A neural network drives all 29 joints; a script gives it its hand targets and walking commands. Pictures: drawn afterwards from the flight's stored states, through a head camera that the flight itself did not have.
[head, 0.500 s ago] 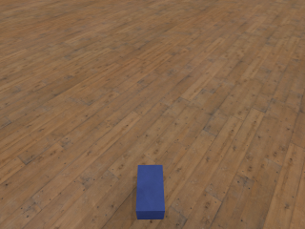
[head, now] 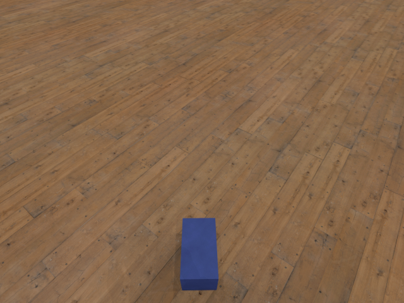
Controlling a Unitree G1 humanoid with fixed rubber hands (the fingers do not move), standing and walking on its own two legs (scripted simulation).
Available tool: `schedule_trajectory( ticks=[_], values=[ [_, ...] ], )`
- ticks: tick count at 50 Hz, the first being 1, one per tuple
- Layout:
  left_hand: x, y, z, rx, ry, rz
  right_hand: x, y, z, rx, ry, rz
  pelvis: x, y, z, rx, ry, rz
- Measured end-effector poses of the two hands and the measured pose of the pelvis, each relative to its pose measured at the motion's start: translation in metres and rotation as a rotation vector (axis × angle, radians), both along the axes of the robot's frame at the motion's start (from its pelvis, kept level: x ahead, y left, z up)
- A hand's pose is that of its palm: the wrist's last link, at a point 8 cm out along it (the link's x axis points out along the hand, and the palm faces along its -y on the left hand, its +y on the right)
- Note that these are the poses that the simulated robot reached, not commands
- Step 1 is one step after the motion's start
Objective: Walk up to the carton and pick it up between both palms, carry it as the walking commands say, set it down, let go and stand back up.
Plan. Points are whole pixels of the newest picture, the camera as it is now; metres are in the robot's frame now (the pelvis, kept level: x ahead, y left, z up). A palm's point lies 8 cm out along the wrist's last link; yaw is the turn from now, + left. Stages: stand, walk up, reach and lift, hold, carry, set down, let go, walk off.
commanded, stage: walk up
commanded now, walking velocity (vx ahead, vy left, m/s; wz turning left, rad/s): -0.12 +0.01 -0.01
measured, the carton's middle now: (199, 253) +0.49 +0.03 -0.68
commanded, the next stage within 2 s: none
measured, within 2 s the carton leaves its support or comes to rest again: neither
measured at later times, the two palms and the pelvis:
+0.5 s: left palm out of the picture +0.04 +0.23 -0.14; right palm out of the picture +0.06 -0.23 -0.14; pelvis +0.00 +0.00 +0.00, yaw +0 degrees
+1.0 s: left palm out of the picture +0.04 +0.24 -0.14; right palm out of the picture +0.03 -0.22 -0.13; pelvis +0.00 +0.01 +0.00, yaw +0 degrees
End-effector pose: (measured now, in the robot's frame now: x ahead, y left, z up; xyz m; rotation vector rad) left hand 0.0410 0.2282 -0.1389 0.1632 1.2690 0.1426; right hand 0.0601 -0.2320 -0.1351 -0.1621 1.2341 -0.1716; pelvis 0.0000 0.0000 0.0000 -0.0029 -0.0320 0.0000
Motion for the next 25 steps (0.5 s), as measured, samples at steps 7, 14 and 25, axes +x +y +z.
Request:
schedule_trajectory(
  ticks=[7, 14, 25],
  values=[
    [-0.0009, 0.0012, -0.0007, -0.001, 0.005, 0.001, -0.0003, 0.0011, 0.0003, -0.002, -0.001, 0.0, -0.0003, 0.0013, -0.0001, -0.002, -0.001, 0.0],
    [-0.0002, 0.0009, -0.0005, -0.001, 0.002, 0.0, -0.0001, 0.0008, 0.0, -0.001, 0.001, 0.0, 0.0, 0.001, -0.0002, -0.001, 0.0, 0.0],
    [-0.0008, -0.0006, -0.0006, 0.005, 0.009, 0.001, 0.0, -0.0014, -0.002, 0.003, 0.0, 0.0, 0.0002, -0.0018, -0.0012, 0.003, -0.001, 0.0]
  ],
)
